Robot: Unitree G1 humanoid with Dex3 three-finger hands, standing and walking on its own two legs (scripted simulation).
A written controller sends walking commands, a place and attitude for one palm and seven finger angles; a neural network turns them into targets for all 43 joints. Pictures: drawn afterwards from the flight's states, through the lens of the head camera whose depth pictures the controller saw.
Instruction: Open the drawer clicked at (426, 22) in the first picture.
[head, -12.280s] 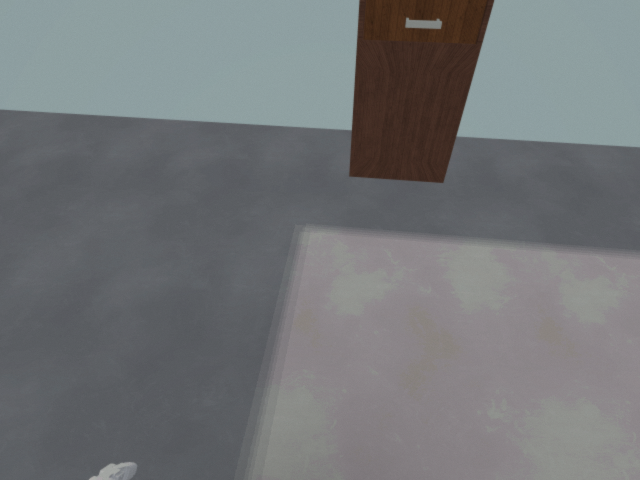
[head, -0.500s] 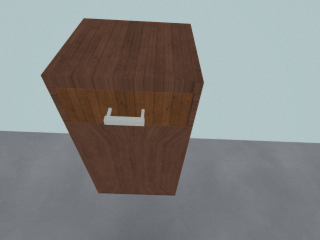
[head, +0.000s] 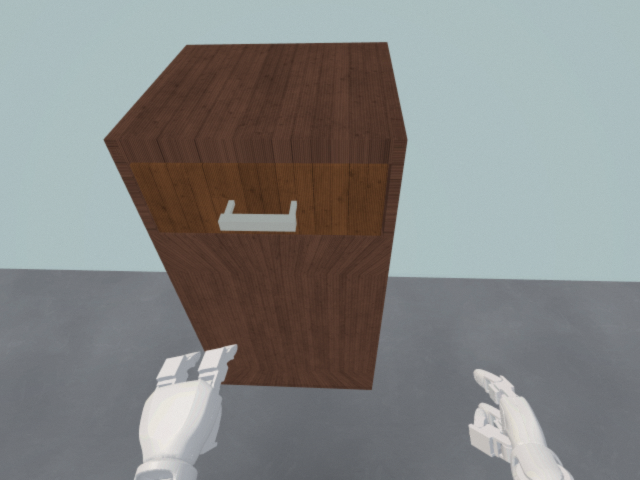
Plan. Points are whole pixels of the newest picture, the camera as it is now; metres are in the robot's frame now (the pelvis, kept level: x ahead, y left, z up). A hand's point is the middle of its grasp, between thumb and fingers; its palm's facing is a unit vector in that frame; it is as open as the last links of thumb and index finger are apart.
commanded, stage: raise the hand with hooked fingers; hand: left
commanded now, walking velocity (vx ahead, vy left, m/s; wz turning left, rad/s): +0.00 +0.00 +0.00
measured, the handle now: (259, 214) +0.53 +0.18 +0.03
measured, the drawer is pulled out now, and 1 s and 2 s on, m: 0.00 0.00 0.00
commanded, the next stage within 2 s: move the hooked fingers above the handle in 1.46 s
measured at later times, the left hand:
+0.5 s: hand (187, 315) +0.30 +0.22 +0.06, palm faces +0.07 -0.11 -0.99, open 11.6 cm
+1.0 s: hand (145, 222) +0.37 +0.28 +0.15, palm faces +0.16 -0.06 -0.98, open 13.7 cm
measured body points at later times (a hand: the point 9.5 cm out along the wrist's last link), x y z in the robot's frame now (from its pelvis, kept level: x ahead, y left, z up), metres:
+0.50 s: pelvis +0.07 +0.00 +0.02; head +0.08 -0.03 +0.47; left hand +0.29 +0.22 +0.11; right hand +0.28 -0.22 -0.08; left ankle +0.06 +0.07 -0.70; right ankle +0.05 -0.07 -0.70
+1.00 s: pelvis +0.07 +0.02 +0.04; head +0.08 -0.01 +0.49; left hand +0.36 +0.28 +0.20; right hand +0.31 -0.18 -0.06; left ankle +0.06 +0.07 -0.70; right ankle +0.05 -0.07 -0.70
